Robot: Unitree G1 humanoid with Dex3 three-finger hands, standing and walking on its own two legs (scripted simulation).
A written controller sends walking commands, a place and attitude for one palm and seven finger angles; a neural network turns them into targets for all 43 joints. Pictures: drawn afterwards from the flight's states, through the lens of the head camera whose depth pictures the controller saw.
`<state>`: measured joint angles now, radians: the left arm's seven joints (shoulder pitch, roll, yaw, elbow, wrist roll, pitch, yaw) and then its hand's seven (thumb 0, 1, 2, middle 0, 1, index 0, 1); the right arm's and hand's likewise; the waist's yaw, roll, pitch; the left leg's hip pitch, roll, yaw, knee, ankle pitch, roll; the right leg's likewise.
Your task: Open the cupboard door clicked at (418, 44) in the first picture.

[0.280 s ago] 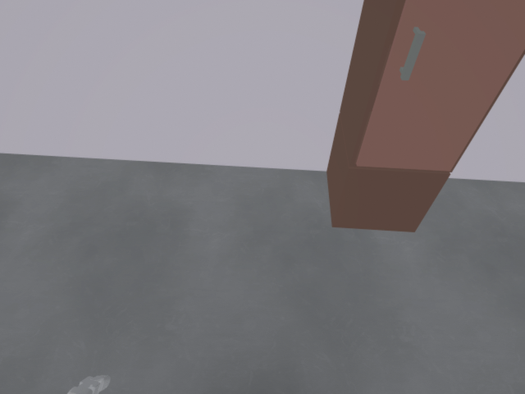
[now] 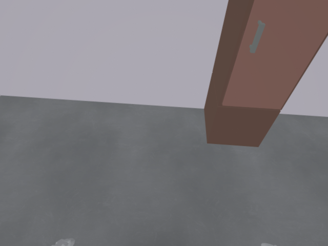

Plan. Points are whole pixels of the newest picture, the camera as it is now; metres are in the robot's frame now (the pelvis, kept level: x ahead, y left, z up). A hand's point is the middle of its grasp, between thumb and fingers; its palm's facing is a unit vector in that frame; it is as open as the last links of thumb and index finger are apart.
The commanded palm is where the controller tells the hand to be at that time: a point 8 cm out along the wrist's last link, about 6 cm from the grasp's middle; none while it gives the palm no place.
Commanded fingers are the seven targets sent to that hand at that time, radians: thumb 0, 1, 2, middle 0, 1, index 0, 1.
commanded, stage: stand and wait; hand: left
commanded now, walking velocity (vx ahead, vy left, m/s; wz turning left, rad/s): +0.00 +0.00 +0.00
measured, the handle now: (256, 36) +0.96 -0.36 +0.10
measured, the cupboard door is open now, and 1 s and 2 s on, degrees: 0 0 0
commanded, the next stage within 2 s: look at it before walking up in 0.54 s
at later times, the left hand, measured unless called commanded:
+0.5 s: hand out of the picture +0.06 +0.25 -0.15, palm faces -0.04 -0.94 -0.34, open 7.4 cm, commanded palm none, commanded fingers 0.00 0.90 0.90 -0.20 -0.30 -0.20 -0.30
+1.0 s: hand out of the picture +0.06 +0.24 -0.15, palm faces -0.04 -0.94 -0.33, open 7.4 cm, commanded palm none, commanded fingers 0.00 0.90 0.90 -0.20 -0.30 -0.20 -0.30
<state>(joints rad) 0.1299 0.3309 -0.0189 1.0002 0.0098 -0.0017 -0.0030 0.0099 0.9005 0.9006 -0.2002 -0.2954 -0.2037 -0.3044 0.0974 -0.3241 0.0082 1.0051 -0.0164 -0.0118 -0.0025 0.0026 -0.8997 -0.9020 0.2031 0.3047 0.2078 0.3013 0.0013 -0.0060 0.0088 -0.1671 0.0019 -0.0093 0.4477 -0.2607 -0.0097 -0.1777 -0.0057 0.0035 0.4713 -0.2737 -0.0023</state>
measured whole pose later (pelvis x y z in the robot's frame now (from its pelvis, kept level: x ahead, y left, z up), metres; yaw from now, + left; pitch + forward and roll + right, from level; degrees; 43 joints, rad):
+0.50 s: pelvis -0.01 +0.00 +0.00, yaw +0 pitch -2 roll +0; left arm 0.14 0.35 -0.01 1.08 0.01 0.00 -0.01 0.01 0.90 0.90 -0.20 -0.30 -0.20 -0.30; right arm 0.14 -0.34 0.01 1.10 -0.01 -0.01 0.00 0.00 -0.90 -0.90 0.20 0.30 0.21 0.30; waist 0.00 0.00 0.03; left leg -0.15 0.01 -0.01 0.39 -0.21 -0.01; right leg -0.16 0.00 0.01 0.41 -0.22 0.00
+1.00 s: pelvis -0.01 +0.00 +0.01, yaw +0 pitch -2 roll +0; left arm 0.14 0.34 -0.01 1.08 0.01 -0.01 0.00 0.01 0.90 0.90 -0.20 -0.30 -0.20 -0.30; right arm 0.12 -0.34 0.01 1.11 -0.01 -0.01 0.00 0.00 -0.90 -0.90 0.20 0.30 0.21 0.30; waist 0.00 0.00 0.02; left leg -0.14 0.01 0.00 0.36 -0.20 -0.01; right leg -0.15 0.00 0.01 0.38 -0.20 0.00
